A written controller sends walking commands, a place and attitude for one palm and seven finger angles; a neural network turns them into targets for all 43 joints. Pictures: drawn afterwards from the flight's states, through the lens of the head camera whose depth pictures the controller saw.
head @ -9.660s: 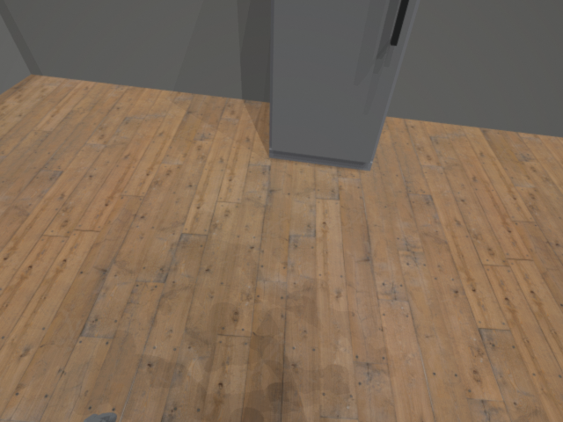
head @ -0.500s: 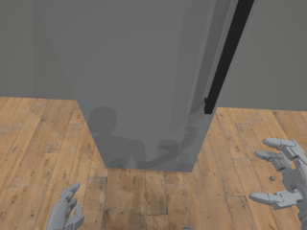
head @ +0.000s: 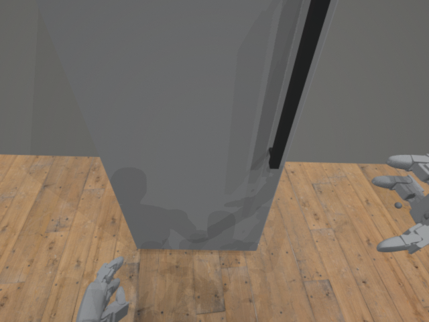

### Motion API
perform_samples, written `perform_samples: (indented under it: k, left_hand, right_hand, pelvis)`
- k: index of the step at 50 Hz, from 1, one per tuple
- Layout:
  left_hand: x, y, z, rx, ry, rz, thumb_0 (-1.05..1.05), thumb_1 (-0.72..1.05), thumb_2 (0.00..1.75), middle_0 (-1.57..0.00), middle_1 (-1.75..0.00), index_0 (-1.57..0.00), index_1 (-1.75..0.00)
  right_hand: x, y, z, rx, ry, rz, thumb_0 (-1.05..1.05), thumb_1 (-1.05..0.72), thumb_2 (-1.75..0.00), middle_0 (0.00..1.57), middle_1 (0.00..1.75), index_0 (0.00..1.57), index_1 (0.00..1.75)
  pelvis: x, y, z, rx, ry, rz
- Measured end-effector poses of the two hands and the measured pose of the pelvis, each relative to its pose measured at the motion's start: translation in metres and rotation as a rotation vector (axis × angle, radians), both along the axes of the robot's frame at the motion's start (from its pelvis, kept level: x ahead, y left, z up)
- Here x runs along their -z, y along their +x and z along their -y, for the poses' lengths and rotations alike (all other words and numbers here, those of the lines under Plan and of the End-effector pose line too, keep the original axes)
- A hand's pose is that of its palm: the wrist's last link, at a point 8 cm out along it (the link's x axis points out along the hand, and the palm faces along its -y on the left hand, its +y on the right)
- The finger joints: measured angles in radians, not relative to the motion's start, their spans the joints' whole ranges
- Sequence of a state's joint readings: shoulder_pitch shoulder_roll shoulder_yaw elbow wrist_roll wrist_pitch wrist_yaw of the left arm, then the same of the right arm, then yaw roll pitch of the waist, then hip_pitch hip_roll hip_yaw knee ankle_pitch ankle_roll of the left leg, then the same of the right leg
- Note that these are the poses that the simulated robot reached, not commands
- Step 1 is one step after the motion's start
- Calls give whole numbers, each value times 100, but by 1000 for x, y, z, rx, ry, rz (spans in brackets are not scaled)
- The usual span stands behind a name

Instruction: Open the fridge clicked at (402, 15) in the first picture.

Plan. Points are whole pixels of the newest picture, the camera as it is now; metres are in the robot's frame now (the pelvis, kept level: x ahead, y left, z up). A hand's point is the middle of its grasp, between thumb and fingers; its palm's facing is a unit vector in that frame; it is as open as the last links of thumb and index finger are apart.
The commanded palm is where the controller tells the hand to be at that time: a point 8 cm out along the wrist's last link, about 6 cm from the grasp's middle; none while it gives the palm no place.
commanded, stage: raise the hand to about handle height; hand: right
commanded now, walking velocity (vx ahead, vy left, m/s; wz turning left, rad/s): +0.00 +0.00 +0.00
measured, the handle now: (295, 76) +0.54 -0.15 +0.22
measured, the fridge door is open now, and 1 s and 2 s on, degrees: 0 0 0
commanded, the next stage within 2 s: move the hooked fingers beside the handle in 0.48 s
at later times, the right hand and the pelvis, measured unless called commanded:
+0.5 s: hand (375, 204) +0.28 -0.25 +0.13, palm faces +0.03 +1.00 -0.05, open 14.0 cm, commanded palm +0.25 -0.30 +0.14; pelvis +0.01 +0.02 +0.00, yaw +1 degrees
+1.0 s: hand (355, 180) +0.33 -0.24 +0.13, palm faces +0.01 +1.00 -0.01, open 14.0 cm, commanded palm +0.31 -0.29 +0.13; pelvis +0.01 +0.01 +0.00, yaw +1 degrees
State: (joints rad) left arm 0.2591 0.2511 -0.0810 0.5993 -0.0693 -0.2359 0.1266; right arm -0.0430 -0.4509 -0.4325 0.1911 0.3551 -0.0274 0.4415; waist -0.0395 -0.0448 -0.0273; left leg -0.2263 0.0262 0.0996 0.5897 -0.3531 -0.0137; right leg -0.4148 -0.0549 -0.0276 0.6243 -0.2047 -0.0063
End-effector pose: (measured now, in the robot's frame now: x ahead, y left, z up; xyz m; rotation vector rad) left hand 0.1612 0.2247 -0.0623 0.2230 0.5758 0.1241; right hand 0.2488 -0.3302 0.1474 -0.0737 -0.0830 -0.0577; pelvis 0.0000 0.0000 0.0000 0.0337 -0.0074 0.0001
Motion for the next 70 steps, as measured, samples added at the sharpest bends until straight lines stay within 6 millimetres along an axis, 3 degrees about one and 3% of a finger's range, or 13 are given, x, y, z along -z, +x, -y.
perform_samples:
  k: [7, 13, 18, 35, 44, 55, 70]
  left_hand:
    - [2, -10, -15, -30, -2, -16, 2, 90, 90, -20, -30, -20, -30]
    - [1, -13, -25, -39, 13, -23, 2, 90, 90, -20, -30, -20, -30]
    - [1, -9, -29, -39, 13, -19, 2, 90, 90, -20, -30, -20, -30]
    - [1, 7, -33, -40, 1, -9, 2, 90, 90, -20, -30, -20, -30]
    - [6, 3, -34, -54, 17, -42, 2, 90, 90, -20, -30, -20, -30]
    - [14, -16, -31, -92, 11, -110, 2, 90, 90, -20, -30, -20, -30]
    - [24, -36, -36, -133, 24, -207, 2, 90, 90, -20, -30, -20, -30]
  right_hand:
    - [12, 6, -9, -35, 23, -100, -1, 50, -30, 30, 120, 30, 120]
    - [14, 2, -20, -18, 23, -56, -1, 50, -30, 30, 120, 30, 120]
    - [7, 4, -21, 1, 20, -19, -1, 50, -30, 30, 120, 31, 120]
    - [11, 17, -25, -6, 45, -39, -1, 50, -30, 30, 121, 31, 120]
    - [16, 41, -32, -35, 56, -60, -1, 50, -30, 30, 121, 30, 120]
    - [18, 78, -39, -39, 65, -74, -1, 50, -30, 30, 120, 31, 120]
    - [21, 108, -45, -45, 75, -78, -1, 50, -30, 30, 120, 30, 120]
  pelvis:
    - [-2, -1, -4, -7, -6, -4]
    - [-3, 1, -9, -13, -10, 3]
    - [-4, 4, -14, -10, -12, 7]
    - [-3, 12, -19, -16, -20, -9]
    - [-1, 10, -15, -12, -16, -21]
    - [-1, 11, -10, -25, -17, -41]
    - [2, 12, -6, -29, -14, -62]
